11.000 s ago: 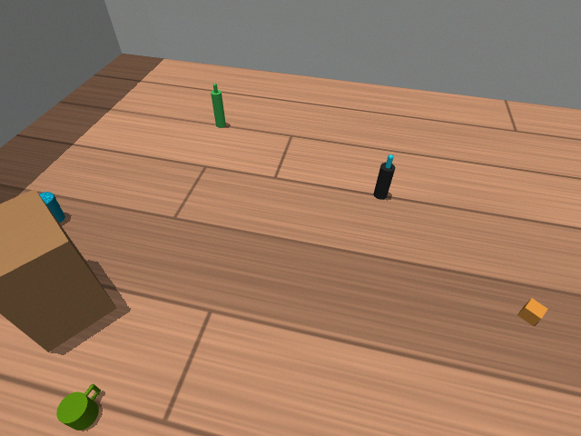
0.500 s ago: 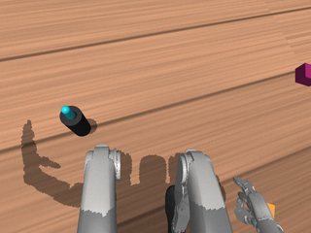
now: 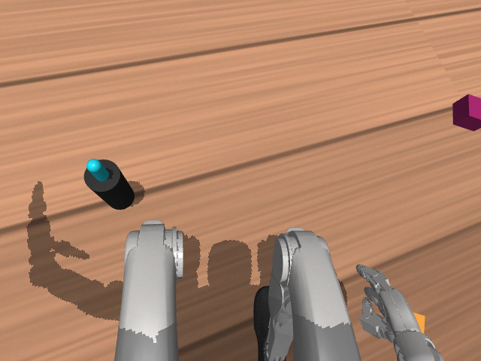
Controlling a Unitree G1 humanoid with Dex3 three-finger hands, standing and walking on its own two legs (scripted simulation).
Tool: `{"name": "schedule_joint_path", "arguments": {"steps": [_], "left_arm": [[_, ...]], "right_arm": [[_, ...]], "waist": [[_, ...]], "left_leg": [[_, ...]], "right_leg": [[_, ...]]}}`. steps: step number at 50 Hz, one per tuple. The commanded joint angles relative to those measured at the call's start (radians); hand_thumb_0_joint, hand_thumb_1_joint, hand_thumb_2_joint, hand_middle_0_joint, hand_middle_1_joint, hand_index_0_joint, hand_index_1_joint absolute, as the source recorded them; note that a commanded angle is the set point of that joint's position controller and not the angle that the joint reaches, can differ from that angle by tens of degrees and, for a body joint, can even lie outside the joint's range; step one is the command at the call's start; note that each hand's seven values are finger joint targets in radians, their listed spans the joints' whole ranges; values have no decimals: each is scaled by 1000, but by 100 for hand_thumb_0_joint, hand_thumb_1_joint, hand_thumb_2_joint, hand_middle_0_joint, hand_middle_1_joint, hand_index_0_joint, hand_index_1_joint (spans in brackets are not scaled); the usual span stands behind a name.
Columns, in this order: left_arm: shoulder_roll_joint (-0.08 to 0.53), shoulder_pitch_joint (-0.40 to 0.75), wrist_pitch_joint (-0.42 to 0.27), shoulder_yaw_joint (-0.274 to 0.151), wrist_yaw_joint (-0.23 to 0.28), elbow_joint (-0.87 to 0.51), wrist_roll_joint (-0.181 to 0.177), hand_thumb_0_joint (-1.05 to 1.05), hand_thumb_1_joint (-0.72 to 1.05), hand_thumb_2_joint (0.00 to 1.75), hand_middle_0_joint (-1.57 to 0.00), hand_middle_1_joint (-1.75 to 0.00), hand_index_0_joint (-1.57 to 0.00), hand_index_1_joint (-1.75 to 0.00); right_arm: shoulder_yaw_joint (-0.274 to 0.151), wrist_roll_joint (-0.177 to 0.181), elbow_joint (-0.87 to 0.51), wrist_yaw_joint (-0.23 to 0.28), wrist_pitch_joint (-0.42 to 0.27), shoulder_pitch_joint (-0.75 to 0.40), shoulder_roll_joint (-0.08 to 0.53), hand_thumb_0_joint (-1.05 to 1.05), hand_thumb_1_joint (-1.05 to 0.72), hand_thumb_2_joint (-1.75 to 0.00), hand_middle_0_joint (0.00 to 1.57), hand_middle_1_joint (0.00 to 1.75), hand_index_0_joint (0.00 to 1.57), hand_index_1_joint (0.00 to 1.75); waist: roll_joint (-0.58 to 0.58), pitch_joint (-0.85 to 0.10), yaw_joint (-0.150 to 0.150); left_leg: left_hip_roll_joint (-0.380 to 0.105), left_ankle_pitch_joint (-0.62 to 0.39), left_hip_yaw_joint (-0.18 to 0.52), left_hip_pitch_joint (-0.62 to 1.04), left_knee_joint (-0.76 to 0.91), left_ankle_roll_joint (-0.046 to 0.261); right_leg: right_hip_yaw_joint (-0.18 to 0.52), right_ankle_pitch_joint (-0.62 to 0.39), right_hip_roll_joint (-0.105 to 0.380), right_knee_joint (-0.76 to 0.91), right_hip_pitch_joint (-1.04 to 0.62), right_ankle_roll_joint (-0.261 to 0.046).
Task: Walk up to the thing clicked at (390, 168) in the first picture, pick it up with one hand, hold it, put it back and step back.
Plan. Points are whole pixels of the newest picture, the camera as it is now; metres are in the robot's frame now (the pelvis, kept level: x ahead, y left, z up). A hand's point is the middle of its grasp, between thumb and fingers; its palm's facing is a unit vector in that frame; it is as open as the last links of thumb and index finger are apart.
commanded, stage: approach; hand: left
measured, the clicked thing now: (109, 183) +0.42 +0.28 -0.26
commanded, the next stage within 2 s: close in in 0.34 s
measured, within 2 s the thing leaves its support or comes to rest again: neither
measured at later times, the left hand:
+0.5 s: hand (65, 203) +0.36 +0.34 -0.22, palm faces +0.16 -0.98 +0.07, open 17.7 cm
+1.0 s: hand (101, 201) +0.38 +0.29 -0.25, palm faces +0.21 -0.98 +0.03, open 17.7 cm
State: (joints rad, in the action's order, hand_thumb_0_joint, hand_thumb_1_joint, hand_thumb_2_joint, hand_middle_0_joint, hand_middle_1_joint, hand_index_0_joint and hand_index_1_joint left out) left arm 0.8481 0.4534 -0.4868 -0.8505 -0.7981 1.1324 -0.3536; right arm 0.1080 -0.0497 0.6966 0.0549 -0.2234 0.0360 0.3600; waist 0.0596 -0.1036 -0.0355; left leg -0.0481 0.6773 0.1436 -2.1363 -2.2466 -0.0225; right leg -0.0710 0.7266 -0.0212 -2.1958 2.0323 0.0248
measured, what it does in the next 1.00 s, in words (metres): lowers itself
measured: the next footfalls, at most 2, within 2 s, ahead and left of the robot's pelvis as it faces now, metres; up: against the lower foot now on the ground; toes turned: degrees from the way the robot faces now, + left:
none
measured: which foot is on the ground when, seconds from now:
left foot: down 0.00-1.00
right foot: down 0.00-1.00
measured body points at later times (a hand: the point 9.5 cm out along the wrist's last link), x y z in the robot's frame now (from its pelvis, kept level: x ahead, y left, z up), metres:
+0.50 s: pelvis -0.01 +0.01 -0.09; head +0.21 +0.14 +0.27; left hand +0.35 +0.39 -0.22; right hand +0.19 -0.25 -0.15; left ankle +0.08 +0.13 -0.35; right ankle +0.09 -0.13 -0.35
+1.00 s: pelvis -0.02 +0.02 -0.11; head +0.19 +0.17 +0.26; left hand +0.36 +0.34 -0.25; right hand +0.16 -0.24 -0.15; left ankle +0.08 +0.13 -0.35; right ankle +0.09 -0.13 -0.35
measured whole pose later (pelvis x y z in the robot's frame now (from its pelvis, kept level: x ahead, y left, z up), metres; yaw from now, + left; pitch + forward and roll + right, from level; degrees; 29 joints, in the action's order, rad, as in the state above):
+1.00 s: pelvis -0.02 +0.02 -0.11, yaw -8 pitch +12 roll -15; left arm 0.71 0.47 -1.05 -0.56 -0.30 1.32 -0.24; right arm 0.40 -0.30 0.63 -0.12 -0.05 -0.16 0.37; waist 0.23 0.21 -0.17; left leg -0.03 0.69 0.35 -2.23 -2.67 -0.02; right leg -0.20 0.68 -0.10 -2.48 2.07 0.06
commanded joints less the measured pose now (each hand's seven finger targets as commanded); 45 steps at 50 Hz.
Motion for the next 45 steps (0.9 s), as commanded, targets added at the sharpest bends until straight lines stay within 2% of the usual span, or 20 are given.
{"name": "schedule_joint_path", "arguments": {"steps": [1, 6, 10, 12, 13, 14, 16, 17, 18, 19, 20, 23, 30, 32, 33, 35, 36, 38, 44, 45], "left_arm": [[207, 196, -157, 19, -9, -78, -41, 0, -58, 3, -7, -4, -4, -6], [373, 218, -260, -68, 32, -112, -9, 0, -57, 4, -8, -6, -5, -8], [381, 89, -297, -90, 53, -1, 14, 0, -59, 5, -8, -6, -5, -9], [404, 97, -322, -95, 55, -77, 16, 0, -59, 3, -8, -5, -5, -8], [351, 116, -335, -49, 51, -112, 13, 0, -59, 4, -8, -6, -5, -9], [380, 121, -348, -72, 54, -132, 12, 0, -59, 3, -8, -7, -5, -9], [348, 145, -372, -44, 59, -119, 9, 0, -58, 3, -8, -7, -5, -9], [238, 190, -385, 39, 54, -104, -1, 0, -58, 3, -8, -7, -5, -9], [259, 192, -395, 20, 63, -92, -4, 0, -60, 2, -8, -8, -6, -10], [219, 206, -404, 65, 66, -48, -4, 0, -61, 2, -8, -8, -6, -9], [217, 184, -410, 66, 76, -15, -5, 0, -61, 2, -8, -8, -6, -9], [201, 202, -440, 119, 117, 66, 5, 0, -61, 0, -8, -7, -8, -7], [227, 122, -539, 75, 295, 130, 53, 0, -61, 0, -8, -10, -9, -9], [211, 117, -566, 76, 342, 105, 76, 0, -61, 1, -8, -11, -9, -10], [173, 144, -579, 125, 362, 72, 89, 0, -61, 2, -8, -10, -8, -9], [201, 122, -595, 97, 403, 49, 106, 0, -61, 1, -8, -10, -8, -9], [131, 159, -603, 165, 413, 26, 109, 0, -61, 0, -8, -9, -8, -8], [155, 146, -611, 146, 437, 2, 118, 0, -61, 0, -8, -8, -8, -7], [0, 202, -623, 304, 479, 11, 105, 0, -61, 0, -7, -6, -7, -5], [33, 157, -621, 260, 491, 47, 102, 0, -61, 0, -7, -5, -7, -5]], "right_arm": [[-57, -23, -66, 10, -40, 56, 225, 0, -91, -90, 20, 30, 20, 30], [-26, -65, -76, -8, -22, 32, 255, 0, -91, -90, 20, 30, 20, 30], [8, -101, -54, -18, 16, 3, 276, 0, -92, -91, 20, 30, 20, 30], [22, -117, -64, -23, 32, -17, 282, 0, -92, -91, 20, 30, 20, 30], [31, -123, -78, -28, 37, -31, 286, 0, -92, -91, 20, 30, 20, 30], [34, -131, -74, -30, 42, -38, 296, 0, -93, -91, 20, 30, 20, 30], [47, -144, -75, -35, 49, -61, 306, 0, -93, -91, 20, 30, 20, 30], [64, -147, -79, -39, 52, -75, 301, 0, -94, -91, 20, 30, 20, 30], [68, -153, -83, -40, 52, -86, 308, 0, -94, -91, 20, 30, 20, 30], [80, -158, -69, -41, 58, -88, 308, 0, -94, -91, 20, 30, 20, 30], [88, -164, -72, -41, 60, -94, 312, 0, -93, -91, 20, 30, 20, 30], [124, -179, -81, -52, 77, -121, 314, 0, -94, -91, 20, 30, 20, 30], [170, -218, -111, -94, 115, -174, 333, 0, -93, -90, 20, 30, 20, 30], [169, -228, -112, -104, 124, -179, 340, 0, -93, -90, 20, 30, 20, 30], [179, -229, -126, -111, 125, -196, 332, 0, -93, -90, 20, 30, 20, 30], [169, -238, -116, -116, 133, -193, 344, 0, -93, -90, 20, 30, 20, 30], [174, -239, -126, -122, 135, -202, 338, 0, -94, -91, 20, 30, 20, 30], [159, -248, -115, -126, 144, -189, 353, 0, -94, -91, 20, 30, 20, 30], [179, -253, -123, -147, 152, -192, 335, 0, -93, -90, 20, 30, 20, 30], [169, -252, -107, -147, 156, -175, 346, 0, -93, -90, 20, 30, 20, 30]], "waist": [[-147, -451, -35], [-244, -530, 13], [-307, -493, 27], [-349, -515, 23], [-369, -516, 2], [-392, -530, -3], [-413, -507, -41], [-381, -489, -86], [-373, -478, -90], [-355, -448, -109], [-343, -427, -119], [-286, -363, -137], [-311, -285, -99], [-340, -281, -104], [-361, -260, -117], [-399, -255, -120], [-400, -238, -145], [-419, -258, -153], [-300, -229, -213], [-277, -235, -202]], "left_leg": [[2, -62, -48, 377, 181, 40], [-7, -123, -46, 417, 105, 24], [-17, -175, -37, 427, 81, 12], [-23, -187, -37, 434, 56, 10], [-27, -215, -25, 457, 53, 5], [-31, -218, -16, 475, 46, 1], [-38, -211, 1, 484, 21, -2], [-40, -208, 16, 484, 2, -1], [-41, -201, 25, 467, -10, -3], [-40, -169, 28, 444, -26, 0], [-39, -173, 29, 423, -42, 2], [-37, -119, 37, 345, -74, 9], [-34, -95, 52, 309, -87, -3], [-36, -111, 57, 339, -80, -12], [-35, -111, 60, 335, -74, -14], [-38, -99, 65, 345, -65, -17], [-37, -78, 67, 339, -62, -17], [-38, -76, 70, 349, -69, -19], [-25, -36, 82, 290, -103, -3], [-21, -45, 82, 275, -110, 0]], "right_leg": [[-66, -93, -37, 184, -158, -61], [-81, -129, -47, 98, -164, -65], [-106, -168, -56, 35, -158, -67], [-109, -190, -59, 21, -182, -64], [-120, -213, -61, 1, -175, -64], [-129, -218, -63, -14, -177, -63], [-142, -219, -66, -35, -150, -62], [-153, -220, -67, -40, -136, -57], [-163, -223, -70, -51, -134, -58], [-166, -204, -71, -49, -123, -55], [-171, -218, -73, -49, -140, -52], [-184, -191, -78, -51, -143, -49], [-220, -183, -87, -84, -167, -49], [-229, -200, -88, -96, -162, -49], [-232, -202, -88, -101, -156, -50], [-239, -202, -86, -112, -146, -50], [-242, -190, -85, -108, -135, -48], [-243, -203, -85, -117, -137, -48], [-249, -202, -92, -78, -157, -35], [-249, -209, -94, -77, -167, -34]]}}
